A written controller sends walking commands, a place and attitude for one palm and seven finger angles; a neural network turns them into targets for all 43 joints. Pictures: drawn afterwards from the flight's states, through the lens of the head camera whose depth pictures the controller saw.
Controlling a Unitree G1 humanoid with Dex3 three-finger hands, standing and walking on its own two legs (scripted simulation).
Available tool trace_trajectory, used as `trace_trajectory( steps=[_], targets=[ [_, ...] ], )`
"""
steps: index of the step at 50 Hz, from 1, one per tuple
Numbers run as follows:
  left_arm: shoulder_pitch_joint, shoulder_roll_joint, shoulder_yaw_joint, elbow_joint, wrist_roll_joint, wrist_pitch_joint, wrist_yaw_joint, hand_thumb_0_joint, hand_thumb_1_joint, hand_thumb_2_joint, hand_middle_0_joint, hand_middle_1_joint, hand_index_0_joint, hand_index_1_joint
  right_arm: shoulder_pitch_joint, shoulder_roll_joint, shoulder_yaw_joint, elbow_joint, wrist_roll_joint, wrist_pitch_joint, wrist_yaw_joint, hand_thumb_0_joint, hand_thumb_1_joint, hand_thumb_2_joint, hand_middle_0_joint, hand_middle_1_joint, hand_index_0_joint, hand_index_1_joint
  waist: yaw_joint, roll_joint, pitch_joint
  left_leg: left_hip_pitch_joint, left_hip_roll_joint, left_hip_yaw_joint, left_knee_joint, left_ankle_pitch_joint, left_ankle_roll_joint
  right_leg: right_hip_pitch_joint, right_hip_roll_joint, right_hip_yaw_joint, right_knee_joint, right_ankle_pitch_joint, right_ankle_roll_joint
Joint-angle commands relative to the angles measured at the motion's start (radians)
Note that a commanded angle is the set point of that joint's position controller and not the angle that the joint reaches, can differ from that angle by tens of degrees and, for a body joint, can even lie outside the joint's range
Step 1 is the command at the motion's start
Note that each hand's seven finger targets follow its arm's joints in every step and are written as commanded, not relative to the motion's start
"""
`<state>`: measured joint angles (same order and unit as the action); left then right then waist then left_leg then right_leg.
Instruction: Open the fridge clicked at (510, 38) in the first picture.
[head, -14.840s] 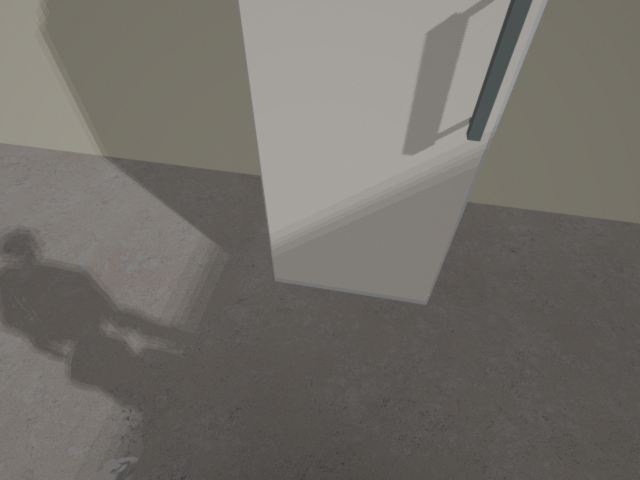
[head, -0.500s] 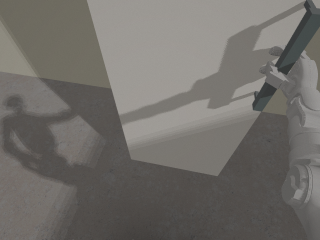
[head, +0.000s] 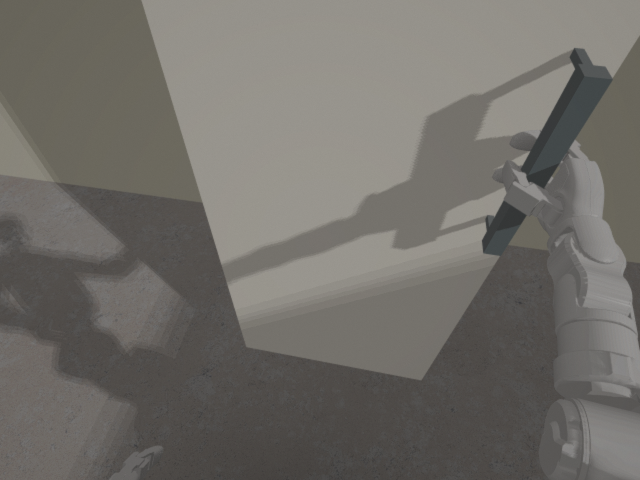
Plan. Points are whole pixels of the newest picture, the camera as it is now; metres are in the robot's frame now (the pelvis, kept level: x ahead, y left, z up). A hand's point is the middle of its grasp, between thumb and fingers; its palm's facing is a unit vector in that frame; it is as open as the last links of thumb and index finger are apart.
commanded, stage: pull the door a little, standing still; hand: right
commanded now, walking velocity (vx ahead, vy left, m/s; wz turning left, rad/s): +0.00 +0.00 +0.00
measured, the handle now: (528, 167) +0.49 -0.20 +0.16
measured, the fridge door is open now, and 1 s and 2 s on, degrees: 1 30 68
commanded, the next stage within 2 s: walk backward, drawing the door open in 0.36 s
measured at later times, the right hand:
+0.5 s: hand (512, 247) +0.35 -0.15 +0.16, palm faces +0.03 +1.00 -0.02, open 6.1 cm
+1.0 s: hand (449, 363) +0.22 -0.08 +0.15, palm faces +0.19 +0.97 -0.17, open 6.8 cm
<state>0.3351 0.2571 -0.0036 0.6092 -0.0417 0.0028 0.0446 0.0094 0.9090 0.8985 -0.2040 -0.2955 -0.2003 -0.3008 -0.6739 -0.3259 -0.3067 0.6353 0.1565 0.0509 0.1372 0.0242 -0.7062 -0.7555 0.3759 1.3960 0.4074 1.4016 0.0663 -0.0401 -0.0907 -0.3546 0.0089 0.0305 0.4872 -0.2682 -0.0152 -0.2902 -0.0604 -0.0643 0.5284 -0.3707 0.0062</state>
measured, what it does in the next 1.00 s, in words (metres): shifts its weight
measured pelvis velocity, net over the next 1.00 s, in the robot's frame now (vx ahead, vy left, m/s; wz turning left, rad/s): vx -0.08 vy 0.07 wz -0.16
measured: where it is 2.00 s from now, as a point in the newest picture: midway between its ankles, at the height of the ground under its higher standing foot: outside the picture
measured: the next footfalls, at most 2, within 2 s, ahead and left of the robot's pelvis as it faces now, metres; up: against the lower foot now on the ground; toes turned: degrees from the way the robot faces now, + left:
right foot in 1.22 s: -0.15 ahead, -0.01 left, +0.00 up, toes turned -25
left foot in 1.46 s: +0.00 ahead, +0.36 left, +0.00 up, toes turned -30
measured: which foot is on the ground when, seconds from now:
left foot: down 0.00-1.00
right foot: down 0.00-0.94, up 0.96-1.00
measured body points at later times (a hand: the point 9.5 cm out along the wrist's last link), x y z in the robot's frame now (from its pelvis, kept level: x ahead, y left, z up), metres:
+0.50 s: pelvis +0.01 +0.01 +0.01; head +0.00 +0.02 +0.46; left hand +0.15 +0.25 -0.09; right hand +0.34 -0.21 +0.16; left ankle -0.02 +0.13 -0.73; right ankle -0.07 -0.12 -0.73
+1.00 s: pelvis -0.08 +0.07 +0.00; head -0.04 +0.11 +0.45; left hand +0.10 +0.25 -0.12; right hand +0.20 -0.13 +0.16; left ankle -0.02 +0.11 -0.73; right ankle -0.10 -0.09 -0.71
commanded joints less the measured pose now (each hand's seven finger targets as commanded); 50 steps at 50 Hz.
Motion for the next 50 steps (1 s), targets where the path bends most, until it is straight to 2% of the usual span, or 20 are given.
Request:
trace_trajectory(
  steps=[1, 9, 15, 20, 23, 24, 25, 27, 29, 32, 34, 36, 38, 40, 43, 45, 47, 48, 49, 50],
  targets=[
    [0.030, 0.139, 0.050, -0.084, 0.010, -0.022, 0.015, 0.000, 0.900, 0.900, -0.200, -0.300, -0.200, -0.300, -0.471, -0.216, -0.030, -0.221, 0.002, -0.022, -0.001, 0.000, -0.900, -0.900, 0.450, 1.400, 0.450, 1.400, -0.014, -0.005, -0.346, 0.239, -0.020, 0.022, 0.047, 0.658, 0.037, 0.116, 0.029, 0.026, 0.016, 0.725, -0.028],
    [-0.026, 0.123, 0.045, -0.121, 0.008, -0.028, 0.007, 0.000, 0.900, 0.900, -0.200, -0.300, -0.200, -0.300, -0.290, -0.175, -0.025, -0.348, 0.022, -0.044, 0.005, 0.000, -0.900, -0.900, 0.450, 1.400, 0.450, 1.400, -0.065, -0.008, -0.412, 0.323, -0.012, 0.019, 0.050, 0.718, 0.043, 0.153, 0.029, 0.022, 0.008, 0.788, -0.026],
    [-0.102, 0.110, 0.037, -0.162, 0.002, -0.045, 0.001, 0.000, 0.900, 0.900, -0.200, -0.300, -0.200, -0.300, -0.069, -0.131, -0.021, -0.541, 0.046, -0.043, 0.009, 0.000, -0.900, -0.900, 0.450, 1.400, 0.450, 1.400, -0.101, 0.041, -0.355, 0.373, -0.009, 0.025, 0.033, 0.713, 0.045, 0.154, 0.028, 0.015, -0.029, 0.758, -0.027],
    [-0.172, 0.094, 0.028, -0.195, -0.001, -0.058, -0.003, 0.000, 0.900, 0.900, -0.200, -0.300, -0.200, -0.300, 0.163, -0.087, -0.009, -0.774, 0.068, 0.011, 0.011, 0.000, -0.900, -0.900, 0.450, 1.400, 0.450, 1.400, -0.127, 0.011, -0.322, 0.397, 0.000, 0.034, 0.034, 0.759, 0.044, 0.173, 0.028, 0.009, -0.041, 0.801, -0.021],
    [-0.222, 0.088, 0.022, -0.205, -0.004, -0.067, -0.001, 0.000, 0.900, 0.900, -0.200, -0.300, -0.200, -0.300, 0.238, -0.070, 0.010, -0.921, 0.071, 0.047, -0.005, 0.000, -0.900, -0.900, 0.450, 1.400, 0.450, 1.400, -0.129, 0.010, -0.281, 0.378, 0.001, 0.036, 0.011, 0.674, 0.043, 0.176, 0.031, 0.006, -0.057, 0.703, -0.018],
    [-0.214, 0.107, 0.012, -0.188, 0.011, -0.067, 0.023, 0.000, 0.900, 0.900, -0.200, -0.300, -0.200, -0.300, -0.045, -0.259, 0.013, -0.914, -0.072, -0.063, -0.106, 0.000, -0.900, -0.900, 0.450, 1.400, 0.450, 1.400, -0.050, 0.012, -0.111, 0.247, 0.068, -0.051, -0.058, 0.667, 0.034, 0.112, 0.014, -0.012, 0.023, 0.554, -0.030],
    [-0.206, 0.087, 0.019, -0.148, 0.029, -0.057, 0.036, 0.000, 0.900, 0.900, -0.200, -0.300, -0.200, -0.300, 0.123, -0.122, 0.062, -0.762, -0.077, -0.088, -0.147, 0.000, -0.900, -0.900, 0.450, 1.400, 0.450, 1.400, -0.051, 0.095, -0.102, 0.221, 0.100, -0.039, -0.067, 0.641, 0.040, 0.099, 0.021, 0.016, 0.050, 0.453, -0.028],
    [-0.223, 0.080, 0.016, -0.158, 0.038, -0.038, 0.041, 0.000, 0.900, 0.900, -0.200, -0.300, -0.200, -0.300, 0.285, -0.053, 0.129, -0.791, -0.089, -0.104, -0.169, 0.000, -0.900, -0.900, 0.450, 1.400, 0.450, 1.400, -0.068, 0.134, -0.116, 0.240, 0.142, -0.056, -0.046, 0.660, 0.059, 0.054, 0.026, 0.039, 0.068, 0.293, -0.028],
    [-0.228, 0.074, 0.016, -0.162, 0.039, -0.015, 0.053, 0.000, 0.900, 0.900, -0.200, -0.300, -0.200, -0.300, 0.283, -0.062, 0.139, -0.854, -0.096, -0.127, -0.186, 0.000, -0.900, -0.900, 0.450, 1.400, 0.450, 1.400, -0.055, 0.123, -0.161, 0.231, 0.138, -0.026, -0.010, 0.635, 0.056, 0.104, 0.014, 0.054, 0.020, 0.394, -0.029],
    [-0.232, 0.073, 0.018, -0.186, 0.050, 0.003, 0.049, 0.000, 0.900, 0.900, -0.200, -0.300, -0.200, -0.300, 0.267, -0.011, 0.200, -0.958, -0.102, -0.146, -0.198, 0.000, -0.900, -0.900, 0.450, 1.400, 0.450, 1.400, -0.029, -0.006, -0.234, 0.158, 0.046, 0.043, 0.080, 0.574, 0.002, 0.289, -0.047, 0.098, -0.028, 0.881, -0.037],
    [-0.234, 0.065, 0.017, -0.194, 0.053, 0.008, 0.040, 0.000, 0.900, 0.900, -0.200, -0.300, -0.200, -0.300, 0.273, 0.015, 0.236, -1.023, -0.108, -0.155, -0.202, 0.000, -0.900, -0.900, 0.450, 1.400, 0.450, 1.400, -0.014, -0.086, -0.248, 0.060, 0.007, 0.048, 0.133, 0.370, -0.012, 0.404, -0.094, 0.150, -0.016, 1.158, -0.053],
    [-0.247, 0.051, 0.011, -0.197, 0.068, 0.005, 0.026, 0.000, 0.900, 0.900, -0.200, -0.300, -0.200, -0.300, 0.285, 0.033, 0.248, -1.065, -0.120, -0.163, -0.205, 0.000, -0.900, -0.900, 0.450, 1.400, 0.450, 1.400, -0.015, -0.170, -0.223, -0.024, -0.014, 0.047, 0.181, 0.099, -0.013, 0.437, -0.131, 0.202, -0.046, 1.280, -0.062],
    [-0.259, 0.050, 0.012, -0.200, 0.074, 0.005, 0.014, 0.000, 0.900, 0.900, -0.200, -0.300, -0.200, -0.300, 0.303, 0.025, 0.236, -1.081, -0.130, -0.160, -0.213, 0.000, -0.900, -0.900, 0.450, 1.400, 0.450, 1.400, -0.023, -0.179, -0.180, -0.035, -0.019, 0.034, 0.188, -0.044, -0.006, 0.371, -0.154, 0.256, -0.082, 1.167, -0.073],
    [-0.280, 0.038, 0.006, -0.203, 0.073, -0.001, 0.011, 0.000, 0.900, 0.900, -0.200, -0.300, -0.200, -0.300, 0.331, 0.033, 0.237, -1.102, -0.135, -0.161, -0.220, 0.000, -0.900, -0.900, 0.450, 1.400, 0.450, 1.400, -0.029, -0.163, -0.133, -0.008, -0.014, 0.014, 0.145, -0.062, -0.002, 0.277, -0.172, 0.281, -0.110, 0.996, -0.095],
    [-0.282, 0.035, 0.008, -0.192, 0.070, -0.011, 0.012, 0.000, 0.900, 0.900, -0.200, -0.300, -0.200, -0.300, 0.366, 0.015, 0.228, -1.138, -0.141, -0.172, -0.223, 0.000, -0.900, -0.900, 0.450, 1.400, 0.450, 1.400, -0.028, -0.114, -0.144, 0.149, 0.009, -0.020, 0.006, 0.191, 0.005, 0.148, -0.149, 0.277, -0.078, 0.787, -0.091],
    [-0.292, 0.018, 0.007, -0.185, 0.062, -0.019, 0.016, 0.000, 0.900, 0.900, -0.200, -0.300, -0.200, -0.300, 0.384, 0.020, 0.241, -1.152, -0.139, -0.178, -0.216, 0.000, -0.900, -0.900, 0.450, 1.400, 0.450, 1.400, -0.026, -0.023, -0.164, 0.257, 0.062, -0.050, -0.068, 0.361, 0.017, 0.031, -0.082, 0.196, -0.046, 0.541, -0.057],
    [-0.264, -0.006, 0.024, -0.184, 0.043, -0.035, 0.027, 0.000, 0.900, 0.900, -0.200, -0.300, -0.200, -0.300, 0.424, 0.001, 0.213, -1.174, -0.129, -0.180, -0.216, 0.000, -0.900, -0.900, 0.450, 1.400, 0.450, 1.400, -0.040, 0.233, -0.219, 0.278, 0.203, -0.114, -0.169, 0.327, 0.095, -0.038, 0.067, 0.056, 0.197, 0.037, -0.016],
    [-0.276, -0.002, 0.027, -0.188, 0.035, -0.039, 0.034, 0.000, 0.900, 0.900, -0.200, -0.300, -0.200, -0.300, 0.470, 0.009, 0.210, -1.174, -0.132, -0.176, -0.218, 0.000, -0.900, -0.900, 0.450, 1.400, 0.450, 1.400, -0.072, 0.269, -0.217, 0.274, 0.259, -0.135, -0.189, 0.280, 0.118, -0.103, 0.098, 0.056, 0.389, -0.104, -0.013],
    [-0.291, -0.010, 0.020, -0.189, 0.039, -0.042, 0.040, 0.000, 0.900, 0.900, -0.200, -0.300, -0.200, -0.300, 0.485, 0.025, 0.220, -1.183, -0.134, -0.174, -0.219, 0.000, -0.900, -0.900, 0.450, 1.400, 0.450, 1.400, -0.087, 0.254, -0.206, 0.230, 0.288, -0.123, -0.198, 0.182, 0.145, -0.133, 0.084, 0.070, 0.540, -0.137, -0.013],
    [-0.297, -0.017, 0.010, -0.185, 0.053, -0.049, 0.048, 0.000, 0.900, 0.900, -0.200, -0.300, -0.200, -0.300, 0.487, 0.050, 0.246, -1.183, -0.141, -0.173, -0.216, 0.000, -0.900, -0.900, 0.450, 1.400, 0.450, 1.400, -0.078, 0.216, -0.180, 0.214, 0.286, -0.081, -0.186, 0.163, 0.171, -0.170, 0.062, 0.077, 0.602, -0.123, -0.006]
  ],
)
